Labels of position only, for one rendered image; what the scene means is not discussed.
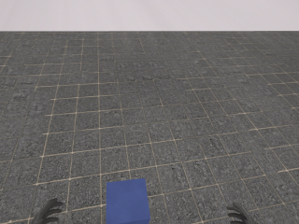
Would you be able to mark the left robot hand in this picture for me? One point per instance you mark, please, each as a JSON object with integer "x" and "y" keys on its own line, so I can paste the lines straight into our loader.
{"x": 42, "y": 215}

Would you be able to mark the carton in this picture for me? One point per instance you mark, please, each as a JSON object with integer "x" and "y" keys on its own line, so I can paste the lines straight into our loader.
{"x": 127, "y": 202}

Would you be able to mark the right robot hand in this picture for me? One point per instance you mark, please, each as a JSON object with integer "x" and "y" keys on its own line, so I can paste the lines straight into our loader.
{"x": 244, "y": 214}

